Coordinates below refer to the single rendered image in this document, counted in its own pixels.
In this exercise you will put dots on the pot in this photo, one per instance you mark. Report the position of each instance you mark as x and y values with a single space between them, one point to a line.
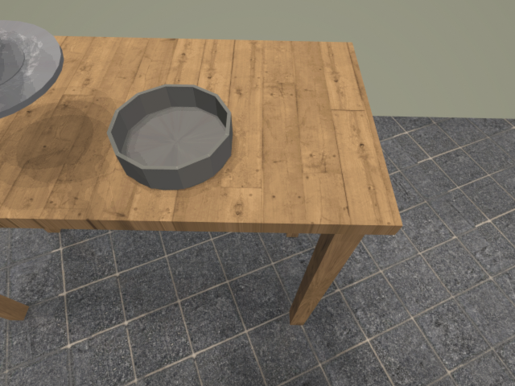
173 136

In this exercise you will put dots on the table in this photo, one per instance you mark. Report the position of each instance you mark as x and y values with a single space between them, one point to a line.
306 157

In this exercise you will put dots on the lid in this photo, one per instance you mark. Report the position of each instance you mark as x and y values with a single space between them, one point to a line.
31 60

